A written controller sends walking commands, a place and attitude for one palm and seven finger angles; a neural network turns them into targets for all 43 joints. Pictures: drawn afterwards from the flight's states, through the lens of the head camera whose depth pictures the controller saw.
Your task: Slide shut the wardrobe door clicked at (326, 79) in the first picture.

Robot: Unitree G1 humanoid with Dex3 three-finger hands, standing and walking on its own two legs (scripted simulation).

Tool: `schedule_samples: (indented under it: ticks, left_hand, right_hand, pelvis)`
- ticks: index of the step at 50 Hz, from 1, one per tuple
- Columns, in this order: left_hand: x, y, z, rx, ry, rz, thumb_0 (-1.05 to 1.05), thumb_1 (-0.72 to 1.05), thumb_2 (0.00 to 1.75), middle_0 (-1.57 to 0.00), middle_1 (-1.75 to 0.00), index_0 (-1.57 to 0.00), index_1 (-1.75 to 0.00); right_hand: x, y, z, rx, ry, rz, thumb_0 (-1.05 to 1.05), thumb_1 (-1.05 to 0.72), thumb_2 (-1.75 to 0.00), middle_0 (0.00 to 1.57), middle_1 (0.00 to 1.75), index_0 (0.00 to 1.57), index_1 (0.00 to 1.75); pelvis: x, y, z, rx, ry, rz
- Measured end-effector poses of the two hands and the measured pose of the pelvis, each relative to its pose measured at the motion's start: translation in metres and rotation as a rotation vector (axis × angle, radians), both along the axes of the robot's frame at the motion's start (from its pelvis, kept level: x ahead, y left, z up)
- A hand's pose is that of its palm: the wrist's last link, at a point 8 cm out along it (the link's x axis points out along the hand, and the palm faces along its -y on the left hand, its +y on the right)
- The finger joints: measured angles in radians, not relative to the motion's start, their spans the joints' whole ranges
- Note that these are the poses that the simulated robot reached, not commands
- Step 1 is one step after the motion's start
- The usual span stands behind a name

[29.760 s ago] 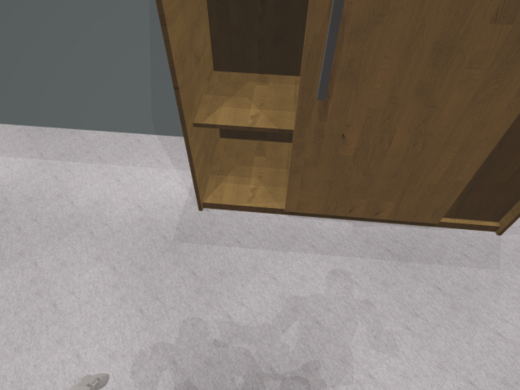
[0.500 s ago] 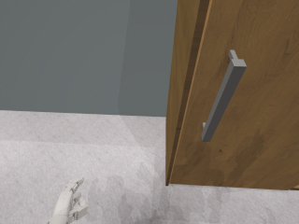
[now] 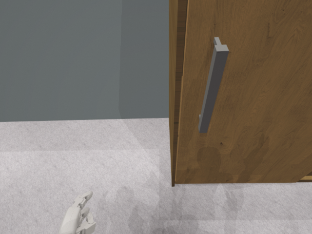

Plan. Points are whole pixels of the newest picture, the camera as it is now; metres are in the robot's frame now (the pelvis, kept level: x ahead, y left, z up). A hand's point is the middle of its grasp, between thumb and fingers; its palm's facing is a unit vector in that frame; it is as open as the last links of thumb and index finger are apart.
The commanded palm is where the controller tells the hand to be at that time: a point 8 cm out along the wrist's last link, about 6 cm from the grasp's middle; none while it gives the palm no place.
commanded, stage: step back with the hand held close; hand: right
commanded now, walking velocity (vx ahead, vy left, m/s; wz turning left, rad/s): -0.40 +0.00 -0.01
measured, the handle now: (208, 92) +0.47 -0.14 +0.10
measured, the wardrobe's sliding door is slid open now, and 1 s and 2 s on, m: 0.00 0.00 0.00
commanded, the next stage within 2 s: stop stepping back and stand still in 0.38 s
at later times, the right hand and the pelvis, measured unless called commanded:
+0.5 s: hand out of the picture +0.09 -0.26 +0.16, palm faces +0.39 +0.82 -0.42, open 7.4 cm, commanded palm +0.02 -0.29 +0.18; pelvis -0.14 +0.00 +0.00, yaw +3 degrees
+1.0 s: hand out of the picture -0.04 -0.25 +0.18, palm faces +0.39 +0.85 -0.34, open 7.4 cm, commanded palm -0.10 -0.30 +0.18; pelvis -0.25 -0.01 +0.00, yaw +2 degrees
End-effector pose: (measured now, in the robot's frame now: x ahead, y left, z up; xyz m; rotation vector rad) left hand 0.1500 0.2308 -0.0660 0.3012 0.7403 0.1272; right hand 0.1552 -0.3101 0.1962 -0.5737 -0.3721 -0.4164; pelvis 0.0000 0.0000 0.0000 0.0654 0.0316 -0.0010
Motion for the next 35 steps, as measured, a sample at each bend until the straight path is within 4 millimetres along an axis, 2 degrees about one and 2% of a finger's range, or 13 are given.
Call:
schedule_samples:
  ticks: [3,7,11,16,19,22,24,27,32,35]
  left_hand:
    - [-0.002,-0.004,0.0,-0.007,-0.003,-0.023,0.02,0.9,0.9,-0.2,-0.3,-0.21,-0.3]
    - [-0.009,-0.004,-0.001,-0.028,-0.027,-0.035,0.01,0.9,0.9,-0.2,-0.3,-0.21,-0.3]
    - [-0.027,0.001,0.0,-0.053,-0.057,-0.02,0.01,0.9,0.9,-0.2,-0.3,-0.21,-0.3]
    - [-0.068,0.017,0.003,-0.047,-0.038,0.045,0.01,0.9,0.9,-0.2,-0.3,-0.21,-0.3]
    - [-0.095,0.026,0.005,-0.008,0.006,0.084,0.01,0.9,0.9,-0.2,-0.3,-0.21,-0.3]
    - [-0.117,0.031,0.002,0.036,0.013,0.1,0.01,0.9,0.9,-0.2,-0.3,-0.2,-0.3]
    - [-0.131,0.03,0.001,0.04,0.015,0.108,0.02,0.9,0.9,-0.2,-0.3,-0.2,-0.3]
    - [-0.154,0.023,0.005,0.025,-0.011,0.095,0.02,0.9,0.9,-0.2,-0.3,-0.2,-0.3]
    - [-0.192,0.012,0.005,-0.03,-0.052,0.087,0.02,0.9,0.9,-0.2,-0.3,-0.2,-0.3]
    - [-0.217,0.011,0.0,-0.04,-0.02,0.094,0.01,0.9,0.9,-0.2,-0.3,-0.21,-0.3]
  right_hand:
    - [-0.001,0.006,-0.003,0.023,0.01,0.027,0.01,-0.89,-0.9,0.21,0.3,0.21,0.31]
    - [-0.004,0.024,-0.008,0.021,0.046,0.104,0.01,-0.89,-0.9,0.21,0.3,0.21,0.31]
    - [-0.024,0.043,-0.005,-0.016,0.093,0.183,0.01,-0.89,-0.9,0.21,0.3,0.22,0.31]
    - [-0.07,0.049,0.006,-0.06,0.094,0.203,0.01,-0.89,-0.9,0.22,0.3,0.22,0.31]
    - [-0.087,0.036,0.004,-0.032,0.07,0.142,0.01,-0.89,-0.9,0.22,0.3,0.22,0.31]
    - [-0.095,0.021,-0.007,0.009,0.041,0.088,0.01,-0.89,-0.9,0.22,0.3,0.22,0.31]
    - [-0.1,0.016,-0.015,0.045,0.042,0.076,0.01,-0.89,-0.9,0.21,0.3,0.22,0.31]
    - [-0.115,0.019,-0.018,0.069,0.07,0.095,0.01,-0.89,-0.9,0.21,0.3,0.22,0.31]
    - [-0.161,0.034,-0.004,-0.011,0.079,0.153,0.01,-0.89,-0.9,0.21,0.3,0.22,0.31]
    - [-0.189,0.029,0.003,-0.027,0.06,0.137,0.01,-0.89,-0.9,0.22,0.3,0.22,0.31]
  pelvis:
    - [-0.012,0.001,0.002,-0.003,0.015,0.025]
    - [-0.038,0.006,0.001,-0.013,0.027,0.051]
    - [-0.069,0.012,0.0,0.008,0.015,0.051]
    - [-0.09,0.018,0.0,-0.006,-0.003,0.05]
    - [-0.097,0.015,0.003,-0.036,-0.005,0.059]
    - [-0.111,0.007,-0.003,-0.028,-0.001,0.044]
    - [-0.129,0.005,-0.003,-0.046,-0.015,0.047]
    - [-0.153,0.004,0.0,-0.033,-0.024,0.047]
    - [-0.185,0.007,-0.002,-0.012,-0.044,0.047]
    - [-0.199,0.006,-0.002,-0.019,-0.062,0.045]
